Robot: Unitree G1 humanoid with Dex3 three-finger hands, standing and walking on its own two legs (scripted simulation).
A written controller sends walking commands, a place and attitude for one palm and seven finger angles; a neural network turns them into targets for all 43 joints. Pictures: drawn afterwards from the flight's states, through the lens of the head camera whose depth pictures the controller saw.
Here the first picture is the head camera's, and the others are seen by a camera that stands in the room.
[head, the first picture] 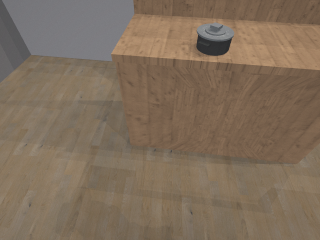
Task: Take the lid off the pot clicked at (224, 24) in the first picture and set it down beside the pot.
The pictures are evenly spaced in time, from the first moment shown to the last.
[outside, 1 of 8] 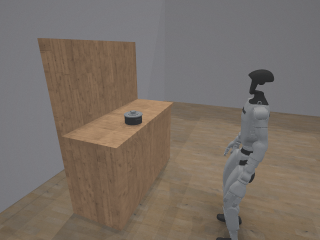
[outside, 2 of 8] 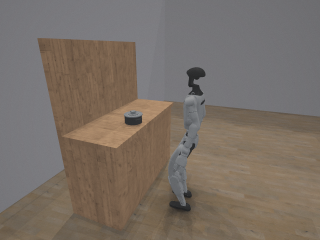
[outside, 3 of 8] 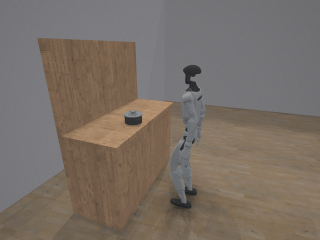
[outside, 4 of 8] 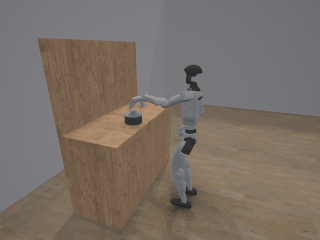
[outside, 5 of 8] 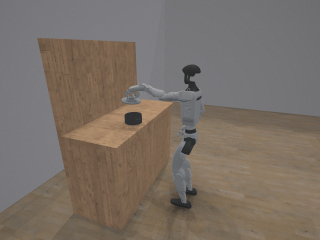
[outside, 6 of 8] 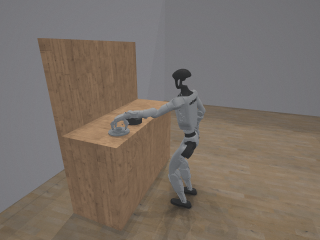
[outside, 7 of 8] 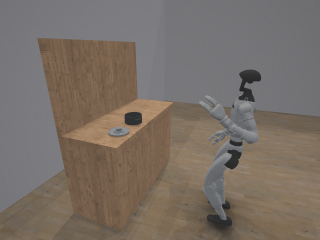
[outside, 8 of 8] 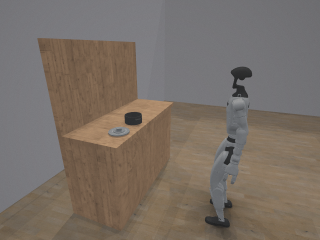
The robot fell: no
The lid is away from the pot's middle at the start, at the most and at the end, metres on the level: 0.00 0.26 0.25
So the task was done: yes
